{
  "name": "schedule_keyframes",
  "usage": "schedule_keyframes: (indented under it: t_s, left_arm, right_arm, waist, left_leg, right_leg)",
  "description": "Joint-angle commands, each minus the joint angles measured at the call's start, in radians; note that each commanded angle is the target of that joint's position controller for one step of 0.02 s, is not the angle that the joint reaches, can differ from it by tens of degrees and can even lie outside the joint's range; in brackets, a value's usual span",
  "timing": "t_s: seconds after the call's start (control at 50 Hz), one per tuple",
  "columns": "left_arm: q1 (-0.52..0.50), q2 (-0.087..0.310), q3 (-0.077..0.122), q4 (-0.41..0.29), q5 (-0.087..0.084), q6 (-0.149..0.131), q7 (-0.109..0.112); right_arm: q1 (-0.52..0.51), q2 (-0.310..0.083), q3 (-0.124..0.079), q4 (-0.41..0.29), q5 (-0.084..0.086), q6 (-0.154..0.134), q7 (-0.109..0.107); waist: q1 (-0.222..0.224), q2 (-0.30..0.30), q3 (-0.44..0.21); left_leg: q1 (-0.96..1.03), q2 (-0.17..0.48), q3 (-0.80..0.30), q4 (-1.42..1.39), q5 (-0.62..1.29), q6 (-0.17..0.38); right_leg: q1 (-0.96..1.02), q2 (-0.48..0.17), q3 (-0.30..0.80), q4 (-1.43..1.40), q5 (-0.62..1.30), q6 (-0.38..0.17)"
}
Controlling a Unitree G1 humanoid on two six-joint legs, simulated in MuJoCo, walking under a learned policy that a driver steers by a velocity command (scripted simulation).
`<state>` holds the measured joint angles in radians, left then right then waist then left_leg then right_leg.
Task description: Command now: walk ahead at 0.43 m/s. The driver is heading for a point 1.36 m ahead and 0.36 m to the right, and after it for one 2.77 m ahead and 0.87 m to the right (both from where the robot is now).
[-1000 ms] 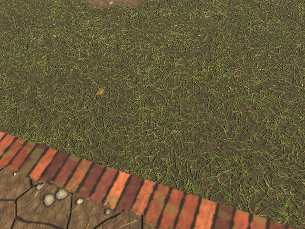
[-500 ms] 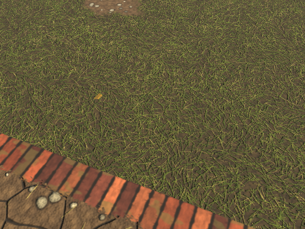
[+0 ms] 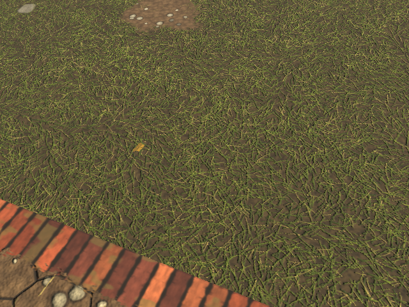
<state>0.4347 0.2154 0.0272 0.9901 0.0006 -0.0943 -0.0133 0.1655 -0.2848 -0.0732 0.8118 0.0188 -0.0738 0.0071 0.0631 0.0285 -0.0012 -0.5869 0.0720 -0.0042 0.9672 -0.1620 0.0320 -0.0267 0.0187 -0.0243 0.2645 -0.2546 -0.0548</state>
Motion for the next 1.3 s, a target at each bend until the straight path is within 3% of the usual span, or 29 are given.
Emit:
schedule_keyframes:
  t_s: [0.02,0.12,0.18,0.22,0.26,0.28,0.3,0.32,0.34,0.36,0.38,0.4,0.44,0.52,0.6,0.7,0.76,0.8,0.82,0.84,0.86,0.88,0.9,0.92,0.94,1.02,1.14,1.24,1.3]
  left_arm:
    - [0.022,0.161,0.026,-0.04,0.002,0.002,0.018]
    - [0.074,0.175,0.029,-0.024,-0.009,0.007,0.027]
    - [0.073,0.187,0.038,-0.018,-0.017,0.016,0.029]
    - [0.049,0.213,0.049,-0.026,-0.014,0.023,0.03]
    - [0.021,0.212,0.048,-0.041,-0.003,0.038,0.033]
    - [0.036,0.165,0.03,-0.07,0.018,0.036,0.034]
    - [0.183,0.014,-0.008,-0.064,-0.002,0.014,0.019]
    - [0.069,0.141,0.022,-0.073,-0.034,-0.012,0.014]
    - [-0.046,0.19,0.038,-0.115,-0.056,-0.026,0.012]
    - [-0.093,0.181,0.036,-0.125,-0.048,-0.032,0.02]
    - [-0.105,0.171,0.044,-0.126,-0.031,-0.028,0.025]
    - [-0.074,0.152,0.045,-0.122,-0.024,-0.015,0.025]
    - [-0.056,0.118,0.042,-0.123,-0.021,0.008,0.026]
    - [-0.208,0.124,0.042,-0.187,-0.003,0.02,0.029]
    - [-0.339,0.096,0.026,-0.221,-0.01,0.005,0.009]
    - [-0.471,0.105,0.017,-0.294,-0.027,0.005,-0.023]
    - [-0.451,0.133,0.026,-0.321,-0.023,0.004,-0.045]
    - [-0.249,0.195,0.064,-0.283,-0.019,0.01,-0.044]
    - [-0.076,0.267,0.097,-0.245,-0.02,0.015,-0.032]
    - [0.003,0.381,0.126,-0.24,-0.021,0.019,-0.026]
    - [0.018,0.302,0.101,-0.249,-0.021,0.018,-0.025]
    - [-0.018,0.252,0.084,-0.253,-0.012,0.016,-0.023]
    - [-0.091,0.232,0.079,-0.271,-0.01,0.014,-0.02]
    - [-0.153,0.21,0.072,-0.289,-0.007,0.015,-0.02]
    - [-0.192,0.186,0.063,-0.306,0.002,0.013,-0.019]
    - [-0.183,0.209,0.072,-0.316,-0.01,0.009,-0.001]
    - [-0.087,0.234,0.083,-0.294,-0.021,0.025,0.026]
    - [-0.05,0.225,0.085,-0.282,-0.025,0.042,0.036]
    - [-0.083,0.186,0.073,-0.302,-0.018,0.053,0.036]
  right_arm:
    - [-0.157,-0.004,0.009,-0.1,-0.002,-0.014,0.01]
    - [-0.302,-0.005,0.023,-0.145,0.01,-0.022,0.032]
    - [-0.331,-0.03,0.021,-0.165,0.012,-0.031,0.048]
    - [-0.26,-0.072,0.003,-0.151,0.008,-0.034,0.048]
    - [0.042,-0.147,-0.037,-0.064,0.009,-0.026,0.03]
    - [0.232,-0.222,-0.054,-0.024,-0.006,-0.018,0.014]
    - [0.253,-0.24,-0.05,0.001,-0.013,-0.02,0.029]
    - [0.211,-0.139,-0.026,0.001,-0.004,-0.022,0.028]
    - [0.123,-0.108,-0.014,-0.006,-0.002,-0.024,0.025]
    - [0.048,-0.095,-0.009,-0.016,-0.007,-0.029,0.026]
    - [0.006,-0.075,-0.004,-0.019,-0.019,-0.035,0.03]
    - [-0.011,-0.058,0.001,-0.013,-0.03,-0.041,0.032]
    - [-0.004,-0.054,0.002,0.007,-0.021,-0.049,0.034]
    - [0.06,-0.104,-0.006,0.046,-0.019,-0.048,0.011]
    - [0.113,-0.133,-0.006,0.068,-0.015,-0.04,-0.004]
    - [0.198,-0.143,-0.009,0.116,-0.011,-0.019,-0.007]
    - [0.172,-0.167,-0.017,0.11,-0.01,0.004,-0.014]
    - [0.134,-0.18,-0.019,0.09,-0.014,0.023,-0.025]
    - [0.143,-0.163,-0.009,0.065,-0.025,0.025,-0.035]
    - [0.246,-0.041,0.034,0.024,-0.043,-0.003,-0.018]
    - [0.206,-0.076,0.032,0.034,-0.033,-0.044,-0.003]
    - [0.111,-0.142,0.012,0.001,0.007,-0.069,0.01]
    - [0.055,-0.137,0.017,-0.018,0.012,-0.082,0.009]
    - [0.033,-0.133,0.013,-0.019,-0.005,-0.082,0.001]
    - [0.044,-0.137,0.005,-0.019,-0.017,-0.071,-0.005]
    - [0.033,-0.096,0.006,-0.044,-0.037,-0.03,-0.014]
    - [-0.19,-0.061,0.02,-0.119,-0.024,-0.04,-0.004]
    - [-0.224,-0.114,0.003,-0.15,-0.012,-0.06,0.014]
    - [-0.041,-0.163,-0.025,-0.109,-0.021,-0.075,0.008]
  waist:
    - [0.01,-0.104,0.09]
    - [0.039,-0.119,0.148]
    - [0.012,-0.123,0.15]
    - [-0.047,-0.152,0.072]
    - [-0.201,-0.16,-0.123]
    - [-0.244,-0.013,-0.283]
    - [-0.141,0.265,-0.439]
    - [-0.182,0.16,-0.32]
    - [-0.16,0.111,-0.151]
    - [-0.123,0.002,-0.079]
    - [-0.088,-0.016,-0.037]
    - [-0.051,0.015,-0.039]
    - [-0.027,0.031,-0.02]
    - [-0.051,0.011,0.055]
    - [-0.103,0.006,0.062]
    - [-0.148,0.0,0.086]
    - [-0.111,0.028,0.051]
    - [0.003,0.041,-0.078]
    - [0.068,-0.012,-0.181]
    - [0.016,-0.253,-0.316]
    - [0.038,-0.223,-0.398]
    - [0.048,-0.179,-0.271]
    - [0.021,-0.092,-0.167]
    - [-0.017,-0.022,-0.096]
    - [-0.055,-0.038,-0.071]
    - [-0.086,-0.075,-0.034]
    - [-0.006,-0.111,0.004]
    - [-0.011,-0.134,0.007]
    - [-0.107,-0.15,-0.084]
  left_leg:
    - [-0.173,0.01,0.017,-0.163,0.118,-0.029]
    - [-0.068,-0.026,0.044,-0.384,0.241,-0.022]
    - [-0.057,-0.034,0.032,-0.444,0.188,0.02]
    - [0.076,-0.078,0.058,-0.45,0.125,0.055]
    - [0.491,-0.102,0.068,-0.446,0.129,0.116]
    - [0.828,0.119,-0.197,-0.409,0.081,0.18]
    - [1.079,0.33,-0.716,-0.582,-0.221,0.337]
    - [0.979,0.287,-0.735,-0.683,-0.321,0.282]
    - [0.82,0.256,-0.568,-0.707,-0.249,0.238]
    - [0.657,0.223,-0.45,-0.734,-0.101,0.22]
    - [0.541,0.185,-0.358,-0.756,0.008,0.211]
    - [0.475,0.157,-0.3,-0.783,0.049,0.207]
    - [0.402,0.139,-0.234,-0.831,0.075,0.221]
    - [0.374,0.128,-0.155,-0.881,0.128,0.228]
    - [0.411,0.088,-0.029,-0.881,0.178,0.174]
    - [0.628,0.166,0.018,-0.827,0.206,0.152]
    - [0.721,0.192,0.055,-0.706,0.48,0.117]
    - [0.693,0.153,0.118,-0.419,0.805,0.076]
    - [0.505,0.115,0.145,-0.152,0.672,0.038]
    - [0.044,-0.064,0.133,0.251,0.079,-0.033]
    - [-0.126,-0.128,-0.062,0.384,-0.387,-0.024]
    - [-0.215,-0.067,-0.107,0.416,-0.325,0.002]
    - [-0.206,-0.023,-0.091,0.356,-0.239,0.013]
    - [-0.161,0.011,-0.081,0.269,-0.186,0.008]
    - [-0.084,0.039,-0.086,0.203,-0.152,0.001]
    - [-0.031,0.032,-0.06,0.037,-0.055,-0.066]
    - [0.051,-0.047,-0.047,-0.38,0.271,-0.089]
    - [0.093,-0.065,-0.091,-0.495,0.182,-0.056]
    - [0.37,-0.046,-0.075,-0.549,0.112,0.01]
  right_leg:
    - [0.05,-0.213,0.155,-0.141,0.32,-0.115]
    - [0.011,-0.23,0.106,-0.176,0.278,-0.121]
    - [0.106,-0.275,0.098,-0.123,0.398,-0.109]
    - [0.155,-0.282,0.081,-0.004,0.723,-0.089]
    - [0.047,-0.223,0.034,0.347,0.922,-0.044]
    - [-0.212,-0.153,0.007,0.685,0.532,-0.019]
    - [-0.548,0.041,0.098,0.997,-0.295,0.026]
    - [-0.656,-0.007,0.186,1.093,-0.298,0.005]
    - [-0.708,-0.056,0.146,1.088,-0.204,-0.008]
    - [-0.66,-0.108,0.124,1.039,-0.106,-0.007]
    - [-0.613,-0.139,0.116,0.988,-0.052,-0.001]
    - [-0.551,-0.166,0.126,0.961,-0.02,0.002]
    - [-0.524,-0.182,0.113,0.904,-0.013,0.016]
    - [-0.648,-0.2,0.092,0.706,0.152,0.062]
    - [-0.6,-0.153,0.036,0.43,0.379,0.055]
    - [-0.673,-0.116,0.043,0.316,0.33,0.013]
    - [-0.619,-0.07,0.0,0.298,0.184,-0.033]
    - [-0.341,0.014,-0.065,0.272,0.155,-0.077]
    - [-0.049,-0.038,0.051,0.278,0.194,-0.124]
    - [0.361,-0.29,0.569,0.228,0.023,-0.307]
    - [0.462,-0.361,0.857,0.059,-0.04,-0.342]
    - [0.379,-0.329,0.717,0.042,-0.027,-0.281]
    - [0.224,-0.29,0.582,0.035,0.061,-0.252]
    - [0.073,-0.253,0.485,0.015,0.165,-0.236]
    - [-0.031,-0.222,0.424,-0.008,0.248,-0.223]
    - [-0.186,-0.168,0.321,-0.064,0.354,-0.237]
    - [-0.232,-0.107,0.277,-0.045,0.208,-0.159]
    - [-0.101,-0.164,0.411,0.072,0.171,-0.138]
    - [-0.118,-0.105,0.411,0.262,0.266,-0.09]
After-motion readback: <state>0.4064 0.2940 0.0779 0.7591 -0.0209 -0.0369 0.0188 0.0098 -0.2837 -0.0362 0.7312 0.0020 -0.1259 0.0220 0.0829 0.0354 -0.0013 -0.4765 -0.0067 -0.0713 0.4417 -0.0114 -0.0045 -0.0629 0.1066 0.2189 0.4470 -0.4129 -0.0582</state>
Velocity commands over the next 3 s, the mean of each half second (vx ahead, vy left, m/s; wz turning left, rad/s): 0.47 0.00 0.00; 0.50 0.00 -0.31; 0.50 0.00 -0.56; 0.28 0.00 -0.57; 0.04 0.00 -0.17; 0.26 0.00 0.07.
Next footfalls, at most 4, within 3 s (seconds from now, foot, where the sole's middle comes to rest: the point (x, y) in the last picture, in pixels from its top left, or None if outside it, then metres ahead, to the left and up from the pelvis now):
0.26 left None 0.34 0.14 -0.79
0.82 right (267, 270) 0.65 -0.10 -0.79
1.32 left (231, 193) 0.97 0.03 -0.79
1.80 right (318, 175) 1.06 -0.32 -0.79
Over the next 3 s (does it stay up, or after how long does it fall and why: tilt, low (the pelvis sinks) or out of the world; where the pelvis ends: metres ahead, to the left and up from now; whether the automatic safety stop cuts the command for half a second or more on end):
stays up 1.17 -0.30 -0.01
